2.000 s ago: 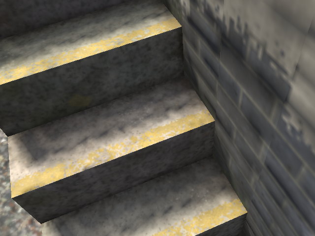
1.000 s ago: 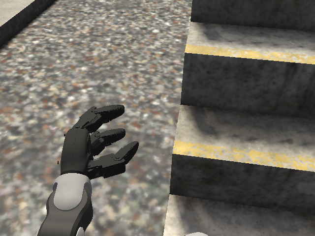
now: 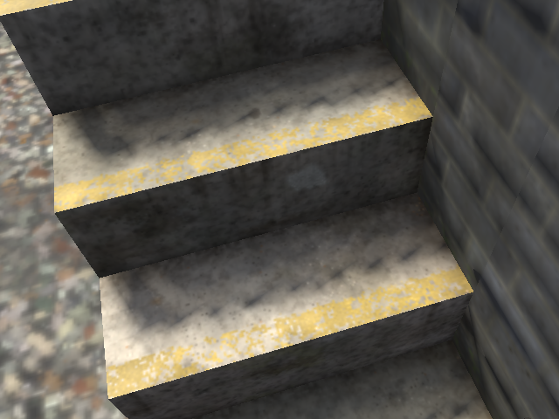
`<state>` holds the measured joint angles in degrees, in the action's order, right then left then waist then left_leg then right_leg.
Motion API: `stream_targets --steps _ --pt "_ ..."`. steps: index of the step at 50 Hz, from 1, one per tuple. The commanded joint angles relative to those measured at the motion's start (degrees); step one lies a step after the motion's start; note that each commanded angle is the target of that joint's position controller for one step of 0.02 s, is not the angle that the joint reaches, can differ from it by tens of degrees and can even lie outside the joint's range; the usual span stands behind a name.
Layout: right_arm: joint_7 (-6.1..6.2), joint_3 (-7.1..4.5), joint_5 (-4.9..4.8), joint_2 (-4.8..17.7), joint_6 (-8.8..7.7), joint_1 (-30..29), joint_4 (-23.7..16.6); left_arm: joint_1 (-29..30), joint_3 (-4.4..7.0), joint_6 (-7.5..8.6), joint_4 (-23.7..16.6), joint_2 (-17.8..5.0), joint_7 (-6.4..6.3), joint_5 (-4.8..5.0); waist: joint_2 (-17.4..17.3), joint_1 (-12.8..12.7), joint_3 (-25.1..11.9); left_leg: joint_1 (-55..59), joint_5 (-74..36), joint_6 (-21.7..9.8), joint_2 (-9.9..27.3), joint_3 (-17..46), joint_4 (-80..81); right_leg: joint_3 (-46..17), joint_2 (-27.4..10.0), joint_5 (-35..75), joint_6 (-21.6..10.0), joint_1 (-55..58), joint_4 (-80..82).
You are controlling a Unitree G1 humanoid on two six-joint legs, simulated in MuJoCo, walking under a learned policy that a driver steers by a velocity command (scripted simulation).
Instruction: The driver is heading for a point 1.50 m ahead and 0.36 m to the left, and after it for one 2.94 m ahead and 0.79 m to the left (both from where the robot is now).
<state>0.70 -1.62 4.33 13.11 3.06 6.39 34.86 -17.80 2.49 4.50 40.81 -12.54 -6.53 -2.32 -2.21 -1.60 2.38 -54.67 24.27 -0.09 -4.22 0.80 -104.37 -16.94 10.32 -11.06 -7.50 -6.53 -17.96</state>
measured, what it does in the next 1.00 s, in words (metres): climbs: left foot 0.21 m higher, then right foot 0.20 m higher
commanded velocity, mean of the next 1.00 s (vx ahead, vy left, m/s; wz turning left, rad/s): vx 0.43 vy -0.06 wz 0.15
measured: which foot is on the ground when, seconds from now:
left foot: up 0.00-0.30, down 0.32-0.92, up 0.94-1.00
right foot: down 0.00-0.36, up 0.38-0.88, down 0.90-1.00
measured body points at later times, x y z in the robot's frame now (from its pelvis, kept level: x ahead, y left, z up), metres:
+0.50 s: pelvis +0.16 +0.09 +0.10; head +0.17 +0.07 +0.55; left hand +0.14 +0.35 +0.01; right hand +0.41 -0.03 -0.01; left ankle +0.17 +0.18 -0.54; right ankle +0.16 -0.03 -0.36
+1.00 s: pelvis +0.43 +0.07 +0.29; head +0.46 +0.08 +0.74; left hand +0.48 +0.36 +0.18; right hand +0.62 -0.13 +0.16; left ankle +0.26 +0.18 -0.30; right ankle +0.55 +0.02 -0.34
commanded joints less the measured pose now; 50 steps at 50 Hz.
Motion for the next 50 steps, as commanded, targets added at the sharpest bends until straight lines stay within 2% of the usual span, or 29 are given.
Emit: stream_targets --steps 1,7,10,11,14,17,18,19,20,21,22,23,25,28,32,35,36,37,38,40,41,42,43,44,45,46,47,48,50 --pt "1.30 0.21 0.88 0.61 -0.45 -13.72 -7.90 -17.72 2.49 0.04 4.36 -10.36 -0.26 -0.33 4.72 -7.13 -3.80 -27.75 4.87 -1.39 -3.81 7.17 -18.04 -3.54 -23.74 51.74 -0.69 24.05 -9.61" --pt "1.53 4.02 -0.41 -7.22 0.91 -24.29 -15.55 -15.47 -0.85 -0.10 7.88 -3.48 2.03 -0.19 4.58 -2.93 4.31 -27.56 0.53 -0.58 -2.27 0.42 -14.69 1.50 -18.55 19.47 3.34 1.88 2.03" --pt "0.33 4.25 0.38 -8.34 1.61 -26.11 -20.55 -16.88 -0.08 0.80 10.66 -6.59 -0.57 0.85 11.73 -2.02 -0.14 -23.77 5.43 -1.63 2.40 -0.28 -10.18 -0.11 -22.60 35.27 0.22 9.81 8.75" --pt "-0.75 5.04 -0.45 -7.45 1.68 -25.12 -20.15 -17.18 0.14 0.39 9.54 -7.62 -0.62 1.51 7.21 -3.46 -2.48 -19.95 8.35 -2.63 3.40 -5.57 0.42 4.41 -22.53 42.12 -0.39 14.60 12.07" --pt "-2.76 6.25 -2.23 -11.28 1.22 -24.99 -19.37 -22.10 -0.39 -0.84 11.40 -5.97 -0.77 -0.22 9.60 -4.23 -8.74 2.46 17.11 -6.98 0.02 -12.59 21.77 16.70 -22.74 80.45 -0.09 16.19 7.71" --pt "-2.51 1.59 -2.28 -1.10 1.17 -0.99 -9.30 -13.62 0.27 0.18 4.87 -11.91 1.98 1.45 8.83 5.16 -22.60 37.17 19.55 -12.04 -7.36 -11.77 32.52 18.42 -27.39 116.11 -2.52 2.30 -20.44" --pt "-1.50 -0.11 -2.59 1.55 0.94 7.43 -6.77 -9.56 -0.03 0.94 2.57 -13.38 3.86 1.66 4.91 11.29 -25.06 56.20 12.58 -15.75 -5.36 -0.54 38.75 18.17 -24.06 102.37 0.27 -17.30 -33.66" --pt "0.05 -3.24 -4.16 9.60 1.93 9.40 -7.22 1.30 1.31 1.92 -2.20 -16.89 5.72 0.18 -11.59 17.92 -27.44 60.91 27.85 -22.46 6.41 32.88 61.54 20.58 -6.64 33.64 3.74 -35.59 -65.98" --pt "1.52 -4.34 -4.15 10.92 2.05 6.58 -8.57 7.11 0.90 3.01 -5.45 -11.41 7.99 -1.95 -9.00 14.60 -26.14 52.89 28.19 -25.44 13.95 55.51 78.00 10.17 -3.50 4.80 4.80 -41.40 -88.48" --pt "4.65 -4.46 -5.78 7.84 2.65 7.04 -3.89 0.47 0.85 0.77 -5.71 -8.00 9.98 -4.92 9.12 7.24 -17.83 43.83 35.48 -16.39 16.88 61.32 82.90 7.00 -6.92 7.19 6.26 -44.55 -94.54" --pt "5.62 -4.20 -3.04 7.25 1.74 6.84 -0.67 0.28 -0.45 -0.92 -7.51 -3.29 9.38 -3.46 11.88 3.23 -6.81 35.31 33.72 -15.46 15.99 58.07 81.27 9.03 -6.37 4.38 7.38 -50.46 -103.65" --pt "5.73 -3.45 -0.99 4.25 0.37 1.24 0.63 0.15 -1.86 -2.92 -8.99 1.27 8.56 -2.28 10.70 -3.00 -0.93 29.57 21.21 -12.53 12.58 41.55 73.51 9.09 -8.09 -0.65 8.00 -54.51 -109.06" --pt "3.53 -0.56 0.29 -3.13 -1.60 -5.98 3.42 -7.40 -2.89 -5.26 -5.95 4.97 7.67 0.34 1.20 -10.58 -1.54 24.74 7.74 -9.31 8.74 17.07 64.46 10.07 -6.90 -8.96 7.79 -54.30 -119.39" --pt "1.64 -0.80 0.72 2.92 -4.74 -2.73 6.11 2.05 -1.82 -6.92 -9.18 3.84 5.85 3.96 2.42 -8.99 4.18 14.92 0.90 -5.96 14.14 5.71 76.04 3.81 -2.06 -3.38 7.57 -53.80 -116.00" --pt "1.32 -1.87 -0.36 4.91 -7.26 7.04 10.44 6.91 -0.52 -8.82 -10.74 3.50 4.05 0.87 0.57 -5.81 9.85 23.34 -6.20 -7.72 20.30 4.47 81.66 5.40 0.58 -8.19 6.78 -67.35 -139.59" --pt "3.04 -3.44 -0.55 7.90 -8.80 16.36 12.71 13.34 0.07 -9.19 -11.84 1.42 5.39 0.50 0.03 -1.35 5.84 42.79 -10.49 -7.54 21.12 1.88 85.06 8.13 -1.63 -10.65 7.14 -73.61 -130.70" --pt "2.50 -3.03 -0.12 7.12 -9.95 14.16 12.11 15.63 -0.59 -8.83 -13.01 1.55 4.63 1.92 -5.19 -1.83 7.75 42.56 -4.34 -7.89 20.26 -0.06 90.97 9.81 -2.30 -14.53 6.44 -73.92 -122.32" --pt "-3.84 0.76 2.10 6.12 -10.49 15.76 11.46 21.69 -4.21 -6.78 -16.38 -2.23 12.07 2.80 -7.46 3.38 7.63 49.95 -23.06 -16.91 23.62 1.59 83.99 6.14 -5.23 -7.45 3.05 -91.65 -121.60" --pt "-5.55 0.32 2.56 7.01 -9.54 15.58 12.88 19.72 -4.02 -6.30 -14.09 -0.19 14.43 1.18 -4.63 1.14 1.97 61.08 -31.60 -17.74 28.30 2.11 85.93 9.36 -5.18 -6.74 3.41 -95.73 -116.67" --pt "-8.22 1.09 4.33 8.71 -7.22 17.42 17.23 21.00 -6.32 -8.48 -16.29 2.26 14.34 2.67 -4.78 -2.32 -1.31 58.90 -44.24 -14.14 28.80 -3.35 90.35 12.10 -10.82 -6.79 -0.52 -89.50 -96.59" --pt "-9.42 -0.28 2.14 13.64 -6.12 6.12 15.43 24.27 -6.67 -10.04 -17.87 0.62 14.85 2.03 -8.62 -7.58 -5.92 39.69 -57.82 -15.00 25.22 -8.57 97.45 20.44 -7.14 -14.58 -2.30 -59.35 -75.55" --pt "-9.27 -0.93 4.49 16.25 -6.26 10.37 18.62 25.95 -7.63 -10.86 -18.11 1.55 15.61 4.55 -17.62 -7.15 -8.10 30.35 -84.81 -17.35 28.75 -6.17 99.25 22.20 -3.89 -3.69 -1.11 -42.34 -76.54" --pt "-8.78 -2.05 3.67 19.13 -7.12 5.51 18.54 19.99 -6.98 -12.04 -16.59 -1.38 16.02 5.57 -20.83 -13.14 -9.58 41.33 -112.30 -18.30 29.82 -9.48 95.81 27.43 -1.69 -2.64 -0.53 -42.38 -71.34" --pt "-8.33 -2.74 2.28 19.75 -8.20 2.91 16.51 9.12 -5.43 -11.34 -12.88 -5.15 15.69 6.10 -17.47 -16.56 -14.80 54.47 -125.63 -16.17 26.27 -12.71 83.16 30.47 2.05 1.12 0.11 -38.55 -55.30" --pt "-7.60 -3.64 1.56 20.19 -7.39 6.00 17.66 2.92 -4.13 -10.32 -9.99 -5.13 15.89 4.69 -11.25 -16.93 -16.41 54.60 -128.69 -16.46 23.71 -12.59 66.89 31.64 5.27 5.37 -1.11 -30.12 -33.35" --pt "-7.63 -1.87 4.17 10.61 -5.13 14.75 18.98 -11.71 -2.44 -11.07 -0.46 -6.71 13.95 -1.57 3.81 -12.67 -24.28 27.78 -86.59 -13.19 16.80 -8.88 36.84 11.61 5.69 25.96 -8.19 -5.22 -30.93" --pt "-9.49 -1.69 4.27 6.28 -3.36 18.56 20.60 -16.35 -1.79 -11.72 2.27 -11.13 12.99 -3.43 12.02 -7.82 -31.59 9.98 -32.83 -7.55 4.43 2.83 19.30 -14.82 -5.12 41.88 -17.38 7.93 -25.42" --pt "-6.32 -1.35 -2.57 4.62 -7.26 2.80 6.50 -0.56 2.68 -7.68 1.26 -11.63 5.79 3.35 7.16 -1.68 -26.22 18.56 -18.39 -1.10 -2.90 1.57 5.83 -26.67 -9.65 -6.92 -11.50 -1.86 -18.57" --pt "-4.43 0.99 -0.30 -3.41 -8.26 -0.24 5.14 5.36 0.70 -6.76 3.07 -4.79 2.58 1.40 6.20 1.93 -11.38 9.11 -24.92 -3.53 -1.48 5.49 0.02 -22.20 -5.64 -24.99 -6.80 -19.06 -16.28"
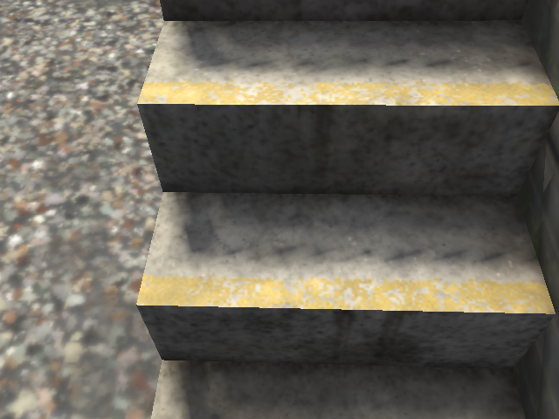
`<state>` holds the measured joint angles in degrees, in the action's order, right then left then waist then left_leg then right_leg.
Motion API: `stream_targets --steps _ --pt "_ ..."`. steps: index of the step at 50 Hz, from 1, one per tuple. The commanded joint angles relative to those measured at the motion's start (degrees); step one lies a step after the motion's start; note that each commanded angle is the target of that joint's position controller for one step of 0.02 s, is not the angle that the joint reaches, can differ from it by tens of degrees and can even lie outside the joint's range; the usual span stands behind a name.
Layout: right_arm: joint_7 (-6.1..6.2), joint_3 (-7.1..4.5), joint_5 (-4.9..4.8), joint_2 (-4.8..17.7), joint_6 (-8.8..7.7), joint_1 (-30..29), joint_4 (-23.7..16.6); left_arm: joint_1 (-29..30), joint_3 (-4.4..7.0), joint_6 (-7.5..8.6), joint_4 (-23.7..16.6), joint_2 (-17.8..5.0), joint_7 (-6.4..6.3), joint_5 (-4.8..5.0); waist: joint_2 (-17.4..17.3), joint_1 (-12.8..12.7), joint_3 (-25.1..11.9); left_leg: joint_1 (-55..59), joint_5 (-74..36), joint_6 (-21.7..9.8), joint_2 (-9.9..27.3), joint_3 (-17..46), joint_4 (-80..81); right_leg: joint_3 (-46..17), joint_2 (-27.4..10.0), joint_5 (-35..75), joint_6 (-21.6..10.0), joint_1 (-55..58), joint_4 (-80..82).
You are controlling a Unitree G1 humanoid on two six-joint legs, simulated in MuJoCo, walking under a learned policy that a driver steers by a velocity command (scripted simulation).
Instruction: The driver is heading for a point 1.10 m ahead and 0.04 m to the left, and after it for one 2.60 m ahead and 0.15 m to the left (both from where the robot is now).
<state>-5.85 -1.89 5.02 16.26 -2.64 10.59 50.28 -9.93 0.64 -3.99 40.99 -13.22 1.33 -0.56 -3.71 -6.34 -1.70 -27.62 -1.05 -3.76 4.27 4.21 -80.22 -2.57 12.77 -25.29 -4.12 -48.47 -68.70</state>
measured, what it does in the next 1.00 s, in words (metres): climbs: left foot 0.21 m higher, then right foot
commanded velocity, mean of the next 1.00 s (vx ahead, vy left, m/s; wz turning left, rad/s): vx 0.27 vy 0.05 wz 0.19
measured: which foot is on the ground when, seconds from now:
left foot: up 0.00-0.42, down 0.44-0.84, up 0.86-1.00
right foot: down 0.00-0.44, up 0.46-0.82, down 0.84-1.00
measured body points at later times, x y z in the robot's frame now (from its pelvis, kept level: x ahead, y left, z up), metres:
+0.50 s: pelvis +0.21 -0.03 +0.20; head +0.24 -0.08 +0.65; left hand +0.31 +0.23 +0.10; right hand +0.41 -0.24 +0.09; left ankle +0.31 -0.01 -0.42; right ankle +0.11 -0.11 -0.39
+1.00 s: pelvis +0.35 -0.05 +0.30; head +0.36 -0.08 +0.75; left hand +0.34 +0.23 +0.20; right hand +0.55 -0.26 +0.18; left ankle +0.27 +0.06 -0.13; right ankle +0.33 -0.18 -0.42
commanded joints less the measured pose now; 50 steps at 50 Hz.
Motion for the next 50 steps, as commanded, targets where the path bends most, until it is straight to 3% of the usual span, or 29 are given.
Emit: stream_targets --steps 1,3,7,8,9,11,13,16,18,19,20,21,22,23,24,26,28,31,32,33,35,38,40,42,43,44,47,48,50 --pt "3.42 0.95 -5.24 1.41 -0.75 3.34 -4.00 -10.65 -1.54 3.72 5.55 1.90 1.87 -2.28 26.92 0.60 -6.17 -35.35 -7.43 -5.24 -7.66 18.25 -30.85 -28.55 -8.31 -0.96 -11.10 23.92 29.50" --pt "5.55 2.08 -2.72 -1.34 0.87 -5.72 -9.90 -16.82 -3.19 6.21 13.13 6.98 4.02 -2.38 4.42 4.72 -4.65 -44.72 1.64 -4.40 -8.07 11.60 -36.59 -30.81 -8.34 13.70 -11.49 24.37 32.90" --pt "9.53 0.05 -4.31 1.89 1.48 -9.63 -13.45 -14.87 -1.18 9.65 13.45 1.22 7.92 0.62 6.32 8.27 -5.77 -50.80 9.36 -0.92 -6.11 4.14 -49.98 -31.53 -10.49 10.27 -6.17 23.09 40.21" --pt "7.55 5.53 5.51 -16.33 1.66 -14.53 -13.34 -12.31 0.93 10.21 13.95 -1.84 -2.82 1.70 -0.58 6.28 1.06 -48.78 10.06 -1.61 -5.55 -3.00 -53.64 -31.24 -8.73 6.75 -1.52 24.15 41.16" --pt "7.12 5.88 4.28 -18.08 1.06 -17.45 -14.88 -14.47 0.29 10.11 14.06 -1.68 -7.12 0.83 -6.34 5.39 6.19 -54.64 11.28 0.85 -5.93 -2.70 -53.97 -34.70 -9.85 8.15 -1.30 22.07 43.22" --pt "7.75 7.52 2.11 -18.31 1.61 -26.49 -19.03 -19.33 0.03 9.57 15.74 0.04 -9.58 -0.25 -5.37 2.06 12.00 -56.35 12.37 3.30 -6.97 -6.24 -45.09 -33.00 -9.38 13.12 -0.56 18.72 47.57" --pt "8.74 7.15 -1.56 -14.41 2.91 -30.68 -21.02 -25.18 1.05 9.97 15.47 0.02 -10.46 0.98 6.42 -2.26 7.99 -54.46 19.27 2.90 -7.30 -11.69 -34.80 -32.64 -15.87 39.65 -1.26 30.41 57.01" --pt "8.68 4.76 -1.13 -12.11 4.90 -20.72 -15.97 -30.42 1.90 10.11 17.08 1.52 -12.62 1.34 10.63 -0.03 -6.98 -52.00 23.26 -1.18 -6.45 -11.65 -35.88 -20.72 -18.96 78.34 3.66 60.37 48.16" --pt "6.85 4.65 -1.89 -12.35 5.37 -18.69 -13.79 -20.48 1.32 9.45 11.89 2.42 -13.28 1.95 11.02 4.07 -10.12 -27.76 26.95 -3.35 -9.58 -15.34 -17.80 -8.49 -16.27 107.80 6.93 50.27 48.59" --pt "7.19 4.45 -4.44 -9.84 5.81 -20.84 -15.59 -15.77 1.81 10.80 8.84 1.98 -13.77 2.81 13.57 6.34 -10.71 -13.72 25.63 -4.53 -10.89 -14.91 1.58 -10.14 -17.41 120.04 7.31 42.77 49.34" --pt "5.44 1.01 -11.70 -3.61 5.95 -21.49 -19.52 -14.44 3.29 7.08 4.64 -10.43 -18.23 9.84 10.99 14.31 -13.85 0.76 25.62 -1.05 -12.87 -18.83 4.02 -15.10 -22.93 156.41 10.61 44.23 44.19" --pt "5.96 1.24 -5.64 -1.18 7.52 -4.29 -10.15 -8.23 3.52 11.32 2.70 -3.38 -17.20 3.31 19.29 12.29 -20.90 5.27 29.86 -4.95 -14.30 -9.27 13.46 -10.91 -20.58 138.32 11.69 43.16 36.62" --pt "6.32 -1.64 -4.34 4.52 7.19 -0.99 -9.73 -3.90 4.76 12.82 -0.07 -6.17 -14.45 5.40 4.73 18.35 -20.84 5.75 19.05 -12.04 -9.79 -2.77 34.76 -10.78 -17.53 104.42 10.00 46.95 6.03" --pt "4.68 -2.05 -3.65 5.80 7.75 5.47 -5.79 0.28 5.89 14.00 -2.91 -9.57 -9.94 3.95 -18.18 22.26 -26.98 28.65 -2.92 -25.72 -1.97 12.06 41.31 -3.12 -4.75 13.14 11.85 20.65 -26.87" --pt "7.24 -2.16 -2.19 0.63 8.69 4.33 -6.25 8.43 5.34 14.48 -6.84 -5.78 -7.27 -0.54 -9.23 22.55 -22.15 28.77 -11.99 -36.35 5.96 39.03 50.93 -8.93 5.11 -6.71 10.30 -13.00 -68.80" --pt "10.49 -1.32 -0.26 -4.31 6.50 -0.60 -1.82 11.42 -0.08 12.56 -14.23 6.98 -4.97 -3.65 -0.77 11.12 -3.22 13.84 36.72 -25.39 5.08 41.01 57.53 -18.07 -3.78 -2.69 2.11 -28.60 -83.81" --pt "11.91 0.63 -1.81 -7.78 4.79 -4.18 0.72 0.55 -0.79 10.63 -11.29 4.98 -4.49 -4.24 15.79 1.59 7.12 -7.81 29.78 -13.52 -0.36 23.32 58.16 -11.59 -8.25 4.88 2.55 -17.04 -70.99" --pt "10.07 -0.58 -3.85 -2.76 1.59 -4.00 -0.75 3.33 -1.21 8.30 -12.26 3.09 -6.82 0.14 18.70 2.00 13.12 -26.26 16.26 -12.06 -6.65 7.86 56.15 0.00 -12.22 11.53 5.91 -0.26 -41.73" --pt "7.11 3.26 -4.71 -5.16 -4.97 2.03 -4.91 6.05 -2.20 6.97 -20.28 1.74 0.62 -3.05 17.56 -2.33 -4.41 -24.39 10.97 -6.92 -16.06 7.48 54.53 -2.13 -9.74 7.92 3.85 1.40 -23.31" --pt "7.68 1.01 -4.83 1.28 -5.85 1.83 -5.75 8.42 -3.35 3.96 -18.22 5.92 5.04 -4.21 6.92 0.50 -3.51 -23.16 8.97 -7.12 -14.07 9.29 57.34 -1.55 -11.02 8.76 3.42 2.85 -19.69" --pt "7.55 1.69 -4.20 4.49 -3.86 -3.16 -12.62 -3.75 -3.38 -0.19 -8.87 7.20 6.49 -5.90 3.59 -1.35 -8.38 -16.74 8.83 -12.08 -10.33 20.55 62.14 -1.67 -8.62 15.84 5.40 4.89 -19.42" --pt "3.78 0.80 -7.33 2.77 -2.59 -0.88 -16.98 0.25 0.31 -0.15 -5.79 0.96 3.41 -5.75 9.42 -1.96 -8.45 -0.28 9.27 -17.78 -5.38 23.83 61.38 -3.12 -8.99 14.96 9.31 10.91 2.80" --pt "2.68 0.49 -7.22 2.76 -1.52 6.69 -14.58 5.03 0.12 0.10 -9.00 3.74 2.51 -6.39 1.55 0.02 -9.36 7.06 -4.17 -19.80 -5.36 23.20 53.18 0.34 -7.63 9.06 7.49 19.00 30.41" --pt "-0.55 0.21 -5.39 2.62 1.09 5.99 -15.11 -10.69 3.65 0.98 -7.73 -1.75 0.16 -7.71 4.22 -4.70 -15.68 -7.07 -10.63 -13.28 -11.33 20.73 31.19 -8.59 -14.93 21.03 -2.99 47.44 37.01" --pt "-1.49 1.56 -5.57 -4.62 2.52 10.91 -14.44 -18.81 5.06 1.08 -2.15 -7.51 0.81 -6.07 10.47 0.13 -18.32 -18.63 12.21 -4.43 -16.70 10.92 13.20 -25.58 -27.85 55.46 -17.18 57.95 34.81" --pt "4.25 -3.76 -6.03 0.32 2.45 3.78 -16.74 -8.88 5.22 5.84 -3.06 -10.26 -6.24 0.13 2.60 5.11 -12.15 -22.85 37.00 5.32 -17.47 0.05 -18.48 -34.94 -45.47 100.21 -11.94 60.47 39.20" --pt "4.40 -3.96 -0.35 3.63 5.49 0.01 -16.98 -1.61 3.23 10.06 -2.05 -3.57 -9.61 2.73 -1.15 8.95 -6.80 -33.57 23.42 5.57 -9.86 8.52 -50.69 -28.45 -39.24 55.43 -10.41 47.23 42.61" --pt "3.11 1.38 -4.64 1.69 2.98 3.83 -14.03 -0.12 -0.70 8.08 -0.27 2.67 1.12 -3.83 23.58 6.49 -9.65 -48.01 19.57 1.67 -7.50 9.86 -45.08 -14.63 -29.28 25.67 -16.67 50.08 46.21" --pt "2.15 1.71 -3.80 0.23 2.78 -9.10 -17.85 -13.00 0.12 6.36 7.07 2.63 2.97 -2.47 6.34 4.01 -2.86 -62.07 36.42 -1.79 -6.33 3.26 -54.58 -15.13 -29.25 21.81 -16.17 55.09 49.75"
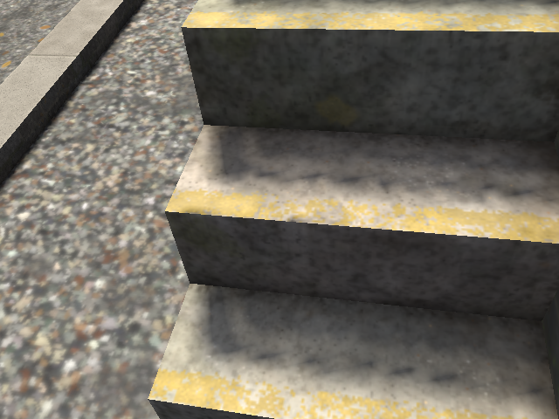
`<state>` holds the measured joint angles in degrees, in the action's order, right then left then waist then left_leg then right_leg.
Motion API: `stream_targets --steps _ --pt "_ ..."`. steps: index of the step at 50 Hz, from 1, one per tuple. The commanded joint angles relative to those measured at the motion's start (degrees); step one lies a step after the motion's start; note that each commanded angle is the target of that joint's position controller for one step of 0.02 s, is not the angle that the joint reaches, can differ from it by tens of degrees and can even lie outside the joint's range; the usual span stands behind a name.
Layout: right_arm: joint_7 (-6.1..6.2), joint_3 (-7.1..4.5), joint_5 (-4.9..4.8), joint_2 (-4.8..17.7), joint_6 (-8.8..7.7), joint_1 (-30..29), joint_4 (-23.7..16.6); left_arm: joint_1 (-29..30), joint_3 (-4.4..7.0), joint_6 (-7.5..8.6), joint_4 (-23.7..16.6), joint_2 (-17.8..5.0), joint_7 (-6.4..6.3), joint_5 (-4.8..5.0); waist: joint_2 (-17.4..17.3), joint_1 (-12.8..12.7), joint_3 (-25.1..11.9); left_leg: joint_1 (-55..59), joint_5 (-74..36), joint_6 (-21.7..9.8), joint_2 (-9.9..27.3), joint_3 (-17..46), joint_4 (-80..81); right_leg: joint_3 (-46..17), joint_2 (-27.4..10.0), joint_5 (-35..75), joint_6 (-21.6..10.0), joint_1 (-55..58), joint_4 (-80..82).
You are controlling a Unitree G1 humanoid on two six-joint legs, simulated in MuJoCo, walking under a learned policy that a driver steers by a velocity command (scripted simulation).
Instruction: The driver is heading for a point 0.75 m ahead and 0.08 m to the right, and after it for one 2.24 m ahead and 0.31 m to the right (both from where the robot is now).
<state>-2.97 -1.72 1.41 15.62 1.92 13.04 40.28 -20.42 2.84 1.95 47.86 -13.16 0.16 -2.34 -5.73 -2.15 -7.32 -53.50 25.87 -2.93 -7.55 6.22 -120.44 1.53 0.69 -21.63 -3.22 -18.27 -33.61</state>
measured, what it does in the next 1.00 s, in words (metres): climbs, turning right: left foot 0.20 m higher, then right foot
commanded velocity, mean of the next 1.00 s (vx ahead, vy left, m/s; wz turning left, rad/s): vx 0.74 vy -0.04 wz -0.38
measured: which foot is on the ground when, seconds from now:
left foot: up 0.00-0.22, down 0.24-0.82, up 0.84-1.00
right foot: down 0.00-0.32, up 0.34-0.84, down 0.86-1.00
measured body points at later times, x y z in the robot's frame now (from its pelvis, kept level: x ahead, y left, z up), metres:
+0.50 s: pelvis +0.15 +0.11 +0.15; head +0.12 +0.06 +0.59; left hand +0.33 +0.37 +0.11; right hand +0.38 -0.07 +0.07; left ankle +0.17 +0.26 -0.52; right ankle +0.11 +0.04 -0.33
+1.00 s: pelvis +0.19 -0.03 +0.20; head +0.22 -0.09 +0.64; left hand +0.23 +0.21 +0.08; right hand +0.43 -0.28 +0.14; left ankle +0.20 +0.14 -0.31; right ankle +0.21 -0.08 -0.52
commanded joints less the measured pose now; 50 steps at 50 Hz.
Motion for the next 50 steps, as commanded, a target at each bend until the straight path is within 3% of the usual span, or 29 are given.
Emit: stream_targets --steps 1,4,6,10,11,13,14,15,16,17,18,19,20,22,27,30,33,36,39,40,41,42,44,45,46,47,48,49,50 --pt "0.19 -0.84 2.40 -2.65 -1.06 -11.47 -9.61 -2.25 0.87 4.04 -2.89 -2.62 -1.56 2.17 4.72 0.17 4.70 -25.01 -3.36 -1.76 5.03 0.16 -7.67 -13.72 -16.32 -2.40 -6.23 23.17 13.34" --pt "0.88 -1.32 2.58 -2.09 2.97 -11.45 -12.76 3.43 0.09 6.72 -3.59 -4.87 -4.09 3.11 11.51 4.51 12.81 -21.10 -10.29 1.04 7.36 1.14 -10.27 -6.24 -19.82 7.74 -3.77 6.26 19.98" --pt "2.94 -1.09 3.34 -1.33 4.12 -13.21 -14.67 2.74 -0.70 8.49 -3.75 -7.01 -2.74 2.36 16.85 3.09 15.31 -21.84 -6.79 2.01 8.40 -1.73 -6.13 -2.91 -17.92 16.26 -7.25 6.97 23.24" --pt "1.56 -0.34 3.32 -0.48 2.63 -24.57 -18.44 -1.22 -0.74 7.41 -0.96 -6.87 -2.52 3.03 13.86 1.38 15.23 -14.44 -8.18 1.51 14.25 -9.07 30.72 -0.19 -14.84 37.16 -7.59 14.81 25.34" --pt "0.80 0.56 2.50 -2.40 2.28 -28.00 -20.81 -3.24 -0.07 6.77 0.02 -7.75 -3.22 3.52 14.83 -0.52 13.60 -7.09 -4.10 1.29 14.58 -10.06 43.22 -1.80 -15.13 42.76 -7.64 16.16 29.08" --pt "0.31 0.69 -2.91 -3.74 3.40 -20.64 -18.47 -8.88 0.05 5.49 1.45 -9.51 -2.46 2.18 13.74 0.23 0.30 30.15 15.01 2.13 0.51 -17.74 64.43 -1.03 -13.18 73.95 -8.48 14.21 19.90" --pt "0.90 -0.16 -2.51 -3.14 2.65 -11.13 -14.27 -7.05 -0.82 6.63 1.02 -9.85 -0.90 4.19 10.46 6.52 -8.82 52.62 -9.76 2.53 -2.63 -22.84 62.40 3.89 -10.11 104.00 -8.64 3.05 7.27" --pt "1.12 -1.46 -2.77 -2.48 1.98 -3.91 -12.19 -4.14 0.56 7.03 -0.62 -14.47 -0.02 5.61 13.50 12.45 -15.24 68.76 -14.23 1.56 1.12 -16.03 67.33 3.98 -7.70 88.70 -5.59 -9.17 -4.93" --pt "0.86 -3.44 -1.03 1.71 3.41 -1.45 -11.62 -6.69 2.45 8.92 -0.81 -17.24 0.19 6.90 9.19 13.14 -20.12 72.25 11.49 -0.24 4.69 -5.59 68.84 -3.06 -9.35 76.63 -5.44 -16.04 -14.57" --pt "0.76 -4.77 0.31 3.13 3.44 -0.70 -10.72 0.34 3.17 9.31 -3.81 -16.00 0.71 6.43 8.34 15.07 -19.64 69.62 9.64 1.26 8.08 -3.36 74.93 -4.41 -6.81 63.70 -5.18 -17.74 -23.36" --pt "1.78 -4.72 0.55 3.33 2.76 -9.62 -8.72 10.38 1.53 8.02 -9.31 -6.36 0.25 6.76 -3.53 12.53 -18.22 65.16 -2.26 -0.15 17.63 2.40 78.29 -3.69 -1.37 29.77 -2.56 -24.21 -44.59" --pt "2.28 -3.17 2.18 -0.71 1.53 -13.82 -9.62 14.92 -0.34 7.52 -12.63 1.91 -2.13 8.84 -4.29 11.55 -14.50 58.97 -17.55 -0.49 21.95 3.48 80.60 -5.81 -0.47 16.64 0.32 -28.96 -61.49" --pt "3.74 -1.76 2.86 -5.45 0.43 -20.19 -12.12 21.88 -1.86 7.14 -15.89 6.46 -2.64 8.86 -1.21 10.10 -11.70 46.46 -19.76 0.01 25.34 4.60 81.93 -9.34 -1.44 13.26 1.36 -28.64 -73.71" --pt "3.68 -0.79 3.47 -6.22 -3.72 -18.82 -8.41 22.51 -2.78 5.04 -20.84 8.78 -3.51 7.95 -1.70 4.14 -1.10 33.22 -22.86 -1.48 30.40 7.30 85.48 -13.93 -4.66 2.28 0.57 -31.64 -85.48" --pt "3.26 -2.81 3.11 -0.01 -13.05 -14.17 -3.07 6.22 2.53 -1.85 -16.26 -4.73 -3.49 3.65 7.18 -5.99 6.44 35.32 -25.00 -4.80 34.22 1.46 96.18 -17.30 -6.72 -8.78 -1.09 -34.02 -88.17" --pt "2.22 -2.93 3.14 3.64 -14.25 -16.31 -2.18 9.34 3.93 -4.72 -17.23 -6.16 -3.85 3.39 7.00 -8.66 8.68 33.38 -35.11 -4.90 33.17 -8.78 100.70 -6.38 -3.16 -5.49 -1.18 -31.17 -89.84" --pt "1.92 -2.80 4.80 5.74 -12.95 -17.03 -3.39 12.73 2.44 -3.39 -19.98 -4.21 -1.20 6.24 3.07 -8.45 6.43 40.69 -39.42 -2.07 31.98 -15.44 98.29 -5.77 -3.98 -6.46 -0.44 -34.91 -86.13" --pt "0.92 -1.43 5.32 4.76 -11.08 -21.16 -4.64 5.66 2.23 -2.52 -17.18 -5.46 -1.57 4.05 -2.42 -11.75 4.99 44.58 -35.27 5.21 25.60 -24.71 96.27 -4.07 -6.22 -5.91 -3.23 -25.86 -57.38" --pt "-0.19 -1.22 3.06 5.58 -10.21 -26.52 -4.20 -3.41 3.46 0.16 -16.64 -8.27 -2.15 2.04 -6.41 -18.18 -0.07 44.03 -55.56 5.48 25.83 -24.02 79.95 -1.70 -5.54 1.36 -5.25 -6.55 -24.71" --pt "-1.87 -0.43 1.89 2.98 -8.81 -29.32 -7.28 -8.60 4.17 2.50 -11.40 -9.91 -2.25 2.44 2.03 -18.92 1.93 49.74 -50.83 7.43 19.21 -25.02 66.33 -2.75 -1.08 12.51 -4.62 -8.03 -2.12" --pt "-1.89 -0.83 0.13 0.95 -7.35 -25.60 -7.25 -6.27 4.72 3.45 -8.89 -9.14 -2.16 -2.93 8.52 -15.59 7.79 32.80 -29.32 5.55 16.60 -20.32 50.03 -0.62 -0.44 27.31 -3.20 1.52 4.65" --pt "-2.25 -0.12 -1.14 -2.07 -6.06 -9.21 -12.32 11.55 6.10 2.42 -10.60 -17.29 -4.56 -0.14 29.66 4.22 9.69 11.57 -13.03 6.29 8.53 -15.44 50.65 -24.93 0.17 12.80 -8.41 4.83 4.29" --pt "-0.84 2.47 3.80 -6.46 -3.93 -19.01 -12.51 3.18 1.32 3.72 -7.19 -4.46 -3.66 1.61 21.84 -1.32 1.83 16.99 -5.47 5.13 8.19 -13.74 30.92 -13.39 7.09 20.40 -2.14 -1.19 1.47" --pt "0.07 2.59 2.95 -7.54 -4.17 -15.18 -12.50 0.67 1.08 2.62 -5.58 -4.94 -4.81 1.55 21.78 1.52 -3.10 10.94 -5.40 6.17 6.18 -11.06 19.80 -21.48 5.14 39.70 -2.22 9.59 2.76" --pt "-0.62 2.13 3.94 -5.18 -4.41 -16.07 -15.55 0.90 3.40 1.55 -6.69 -11.59 -7.48 3.34 19.17 -0.04 -8.52 -0.58 -4.37 7.85 5.33 -8.47 13.89 -38.58 -0.31 41.72 -5.28 18.83 9.06" --pt "-0.92 2.18 3.22 -4.92 -4.55 -20.77 -16.86 5.01 3.69 0.82 -8.62 -12.35 -9.25 3.88 15.66 -0.15 -5.67 -4.71 -8.04 7.64 6.05 -4.22 11.89 -47.92 -3.45 45.74 -6.21 16.67 11.18" --pt "1.71 -2.69 -10.93 12.51 -7.04 -12.46 -12.87 -8.00 1.64 0.40 -8.05 -11.47 1.87 -0.86 11.72 -7.22 -20.96 -5.18 -4.09 10.71 7.76 10.50 12.84 -39.56 -9.55 50.26 -0.49 16.93 -2.61" --pt "2.86 -3.87 -11.17 10.92 -8.03 -14.63 -10.89 -10.59 1.85 -0.39 -8.04 -9.58 4.36 -2.40 8.63 -8.07 -14.44 -12.09 -0.34 8.70 8.59 8.47 11.74 -39.60 -12.34 57.52 1.23 20.18 -2.86" --pt "3.83 -2.51 -8.39 7.39 -8.12 -16.20 -14.09 -11.79 1.06 -1.50 -6.65 -10.45 4.81 -2.19 3.95 -4.98 -11.22 -16.27 -1.15 7.80 8.48 7.67 10.16 -38.66 -12.14 56.14 3.89 17.62 -2.79"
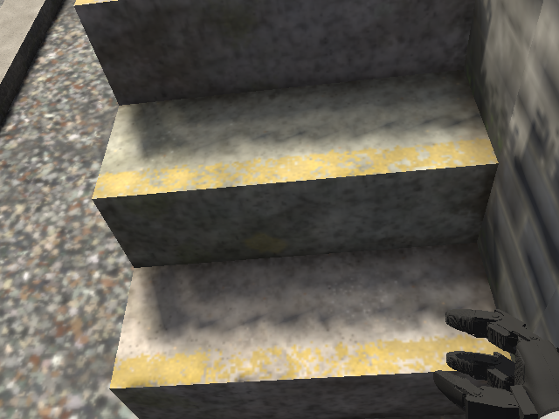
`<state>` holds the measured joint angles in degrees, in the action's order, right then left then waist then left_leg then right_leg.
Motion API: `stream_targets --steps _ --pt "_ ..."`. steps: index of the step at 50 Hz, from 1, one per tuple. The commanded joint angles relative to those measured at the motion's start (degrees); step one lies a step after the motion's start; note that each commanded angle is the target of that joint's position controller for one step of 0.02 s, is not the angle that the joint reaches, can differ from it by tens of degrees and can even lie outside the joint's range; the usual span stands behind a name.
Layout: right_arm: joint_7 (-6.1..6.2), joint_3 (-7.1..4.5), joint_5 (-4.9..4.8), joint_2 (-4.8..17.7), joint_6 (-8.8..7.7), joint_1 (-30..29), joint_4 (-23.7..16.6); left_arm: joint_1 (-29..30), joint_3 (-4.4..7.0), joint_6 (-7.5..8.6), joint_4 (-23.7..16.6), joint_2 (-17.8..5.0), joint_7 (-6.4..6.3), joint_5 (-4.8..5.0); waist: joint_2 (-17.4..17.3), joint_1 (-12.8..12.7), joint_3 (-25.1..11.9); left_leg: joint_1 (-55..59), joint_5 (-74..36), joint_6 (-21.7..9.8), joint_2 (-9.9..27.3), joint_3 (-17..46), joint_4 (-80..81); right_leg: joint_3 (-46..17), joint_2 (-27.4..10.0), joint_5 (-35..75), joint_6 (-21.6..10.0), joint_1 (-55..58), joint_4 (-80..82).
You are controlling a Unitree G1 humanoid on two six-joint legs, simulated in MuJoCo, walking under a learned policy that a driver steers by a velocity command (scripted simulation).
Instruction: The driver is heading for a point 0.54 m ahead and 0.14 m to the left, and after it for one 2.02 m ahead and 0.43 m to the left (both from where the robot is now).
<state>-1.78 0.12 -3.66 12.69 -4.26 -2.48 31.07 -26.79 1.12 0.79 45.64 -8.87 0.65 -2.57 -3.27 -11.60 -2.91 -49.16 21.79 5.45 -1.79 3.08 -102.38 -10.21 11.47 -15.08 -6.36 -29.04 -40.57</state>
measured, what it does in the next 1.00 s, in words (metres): walks backwards, turning left: left foot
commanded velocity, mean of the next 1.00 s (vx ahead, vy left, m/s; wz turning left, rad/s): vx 0.15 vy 0.04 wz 0.47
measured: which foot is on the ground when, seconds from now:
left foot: up 0.00-0.96, down 0.98-1.00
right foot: down 0.00-1.00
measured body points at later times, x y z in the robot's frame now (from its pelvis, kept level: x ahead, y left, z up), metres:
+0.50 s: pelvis -0.02 -0.04 +0.01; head -0.02 -0.12 +0.46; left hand +0.09 +0.22 -0.01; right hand +0.21 -0.21 -0.10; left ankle -0.03 +0.19 -0.37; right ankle +0.03 -0.04 -0.72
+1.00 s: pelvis -0.09 +0.07 -0.01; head -0.07 +0.05 +0.44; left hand -0.03 +0.33 -0.08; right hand +0.14 -0.07 -0.13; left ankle -0.12 +0.20 -0.72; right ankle +0.03 -0.03 -0.71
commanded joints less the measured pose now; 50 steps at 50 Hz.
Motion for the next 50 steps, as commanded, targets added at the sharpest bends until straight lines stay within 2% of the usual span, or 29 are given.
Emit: stream_targets --steps 1,2,4,6,8,9,10,14,16,18,21,25,26,27,29,31,33,35,38,39,40,41,42,45,46,47,48,49,50 --pt "2.75 -3.64 -0.47 7.11 -1.76 -1.12 -4.64 -3.00 1.77 -0.38 -4.58 -13.77 4.20 -1.22 -1.39 6.77 -12.50 -22.22 2.62 -1.32 3.32 9.75 -10.06 -26.93 -22.66 45.56 7.72 25.58 5.39" --pt "3.46 -2.60 1.01 4.40 -1.94 2.10 -4.02 1.41 1.12 -0.03 -6.39 -12.91 4.47 -0.40 1.54 8.77 -11.88 -21.52 2.33 -1.83 3.15 8.98 -12.39 -24.37 -22.56 41.22 5.25 21.77 7.54" --pt "2.68 -2.24 0.41 4.05 -0.76 6.93 -1.15 2.02 -1.37 0.05 -7.29 -9.94 5.07 -0.38 1.41 8.83 -11.63 -22.06 -1.79 -1.96 1.53 10.66 -17.87 -21.92 -21.59 38.41 7.17 20.29 9.46" --pt "2.60 -2.30 -1.61 6.83 -0.09 10.31 1.30 6.25 -2.57 1.28 -11.34 -10.89 4.89 -0.11 1.46 9.36 -9.00 -21.84 -9.95 1.26 1.88 10.12 -14.74 -16.45 -19.03 27.74 11.83 19.16 11.37" --pt "2.34 -2.75 -1.66 9.15 0.30 8.86 1.61 6.51 -3.59 3.24 -13.89 -10.71 5.33 0.55 7.76 9.08 -3.00 -21.87 -13.00 2.92 1.04 9.28 -14.96 -12.97 -16.16 14.61 12.03 13.77 13.36" --pt "1.76 -2.66 -3.17 10.70 0.40 6.74 0.51 5.48 -3.87 3.65 -16.23 -11.61 5.16 -0.50 8.64 6.49 -1.18 -23.92 -11.95 4.20 0.66 8.72 -18.41 -11.50 -16.48 8.39 12.20 13.58 15.33" --pt "1.84 -2.87 -2.93 10.94 0.30 7.29 1.35 5.28 -4.17 3.79 -17.07 -11.16 5.74 -0.51 9.75 6.25 0.26 -26.04 -12.91 4.52 -0.14 10.74 -18.54 -12.42 -16.93 4.40 10.70 14.42 15.68" --pt "3.86 -2.97 -4.31 11.42 -1.62 6.28 0.91 5.36 -2.79 5.05 -18.61 -13.88 6.39 -2.79 9.50 6.86 3.66 -33.51 -18.77 2.35 -1.61 13.22 -21.18 -12.24 -19.05 3.31 10.52 19.15 15.86" --pt "3.32 -3.61 -2.91 12.92 -1.21 7.84 0.74 11.75 -2.73 5.87 -21.28 -14.82 5.55 -1.17 11.61 10.10 4.29 -29.48 -20.41 3.26 -1.48 12.55 -24.47 -12.82 -19.11 -8.74 10.03 14.10 19.73" --pt "3.04 -3.80 -1.84 13.77 -0.40 7.83 0.09 14.71 -2.35 6.48 -22.13 -15.60 4.63 -1.85 9.93 11.03 4.55 -30.42 -21.62 3.61 -2.10 12.18 -27.93 -11.70 -20.05 -10.94 8.61 13.84 19.81" --pt "2.93 -4.44 -1.73 14.19 -0.46 9.46 1.74 14.46 -2.67 6.78 -22.67 -13.56 4.34 -1.75 9.79 10.34 1.84 -31.98 -20.96 4.65 -2.00 13.83 -25.26 -11.97 -23.17 -11.16 6.12 21.99 20.92" --pt "2.55 -4.51 -1.32 12.81 0.68 12.20 2.68 11.43 -1.59 7.31 -18.87 -12.96 4.07 -3.08 8.83 10.40 2.14 -32.50 -25.44 3.43 -2.48 16.87 -18.71 -7.79 -24.42 -6.04 4.65 24.38 19.49" --pt "2.20 -3.29 8.38 2.92 8.78 3.64 2.95 4.24 0.12 4.70 -14.30 -11.81 -3.58 7.57 -8.01 10.57 9.13 -30.34 -13.24 1.26 -3.53 10.17 -15.25 -8.86 -28.31 9.15 10.80 20.39 21.69" --pt "1.84 -2.94 7.89 1.30 12.03 5.52 2.80 3.00 -0.36 3.23 -14.13 -12.94 -6.18 7.19 -3.00 11.08 8.69 -30.95 -12.34 1.91 -3.63 9.48 -12.70 -6.54 -26.96 20.31 11.97 22.02 17.63" --pt "2.94 -3.45 6.38 0.94 14.01 12.94 4.75 5.82 0.47 1.75 -14.26 -14.15 -7.19 4.67 8.61 13.79 1.25 -26.88 -11.73 3.29 -4.37 10.87 -16.00 -2.64 -27.45 28.09 12.79 26.17 12.91" --pt "3.30 -4.36 6.14 2.66 14.15 15.95 6.05 10.08 -0.32 1.06 -15.33 -11.34 -7.28 3.48 10.21 15.23 -0.07 -22.00 -13.45 3.59 -4.66 12.60 -14.95 -1.17 -28.72 15.36 12.17 21.90 13.12" --pt "1.54 -4.75 6.30 3.33 12.69 12.38 6.50 11.06 -0.06 0.83 -16.42 -11.46 -6.69 3.52 9.86 14.39 1.34 -19.52 -15.91 2.94 -5.61 9.85 -11.41 0.62 -27.56 -0.76 10.45 18.34 12.25" --pt "1.41 -5.51 6.55 4.12 13.01 11.90 5.94 10.75 0.37 0.74 -16.55 -12.06 -6.76 4.03 10.55 14.40 2.64 -17.08 -15.93 3.88 -5.02 9.33 -8.65 -1.53 -30.36 -6.97 8.63 16.22 13.75" --pt "2.09 -5.40 7.25 4.88 14.15 12.87 4.28 14.12 -0.35 0.06 -17.05 -9.91 -8.04 4.17 17.51 15.54 2.37 -11.50 -12.48 3.20 -3.95 3.87 -9.24 1.69 -31.30 -11.86 1.65 11.29 13.06" --pt "2.51 -4.93 6.95 4.94 14.81 13.48 2.31 14.12 -0.53 -0.07 -17.20 -9.67 -7.87 3.16 21.26 15.75 3.66 -12.01 -13.97 3.60 -2.78 0.24 -4.05 3.94 -30.48 -15.57 0.44 13.04 13.65" --pt "1.73 -4.66 6.08 5.91 13.22 13.31 2.81 18.57 0.49 2.18 -18.70 -12.72 -5.29 2.77 30.19 13.82 1.36 -12.53 -9.99 2.46 -3.05 -2.26 4.52 -0.65 -31.01 -41.81 -0.74 11.46 26.21" --pt "0.73 -4.99 5.84 6.90 12.91 11.16 1.34 22.12 0.59 3.12 -19.59 -12.54 -4.76 3.52 25.85 14.33 4.21 -6.15 -9.60 1.56 -1.58 -0.59 9.27 -1.13 -32.65 -41.79 -1.23 6.80 26.18" --pt "0.58 -5.00 6.52 6.32 12.69 12.97 1.76 20.29 0.39 3.98 -17.91 -11.94 -4.61 3.69 22.66 14.13 2.67 -3.56 -11.51 0.59 -1.83 -1.26 14.10 -0.07 -31.64 -38.63 -1.71 9.15 23.64" --pt "0.37 -2.43 7.23 -0.44 9.97 10.88 1.71 12.47 0.77 3.32 -10.81 -9.00 -5.93 4.87 12.05 11.65 1.61 4.73 -11.44 -2.98 2.09 -5.67 43.69 1.09 -28.72 -27.28 -3.93 16.52 16.61" --pt "-6.42 0.84 5.48 2.60 5.61 1.78 3.08 9.11 -3.75 2.87 -18.72 -4.10 -0.28 -7.52 1.25 -1.42 -0.22 3.28 -4.66 -4.16 4.22 -7.54 47.57 4.47 -21.02 -28.04 -0.78 13.51 17.14" --pt "-8.76 2.08 5.49 -1.98 2.87 8.60 5.95 12.38 -2.62 1.15 -17.62 -7.10 1.20 -6.22 4.20 2.98 -0.58 9.95 -10.62 -4.07 4.12 -8.55 57.37 1.95 -20.12 -27.51 -2.62 13.83 15.69" --pt "-2.49 -0.62 2.72 -2.44 5.42 12.39 4.87 10.93 2.68 0.79 -12.04 -11.42 -4.36 5.09 22.59 10.17 -0.34 21.68 7.10 -6.84 5.63 -3.11 80.80 -1.35 -22.57 -20.64 -3.30 16.16 13.10" --pt "-5.95 3.25 3.34 2.37 1.91 16.22 11.71 9.33 -2.89 -3.19 -16.46 -7.04 3.42 -5.43 -13.10 5.39 -2.62 36.18 -22.54 -5.70 8.74 0.82 88.70 -4.56 -21.56 -21.29 -1.68 4.96 4.71" --pt "-7.24 2.95 3.32 1.25 -0.61 16.80 10.67 9.27 -3.15 -4.53 -16.38 -5.19 6.33 -3.44 -11.46 7.93 -3.26 43.89 -27.05 -6.24 10.13 -0.27 81.03 1.85 -15.78 -12.56 1.31 -0.14 -3.28"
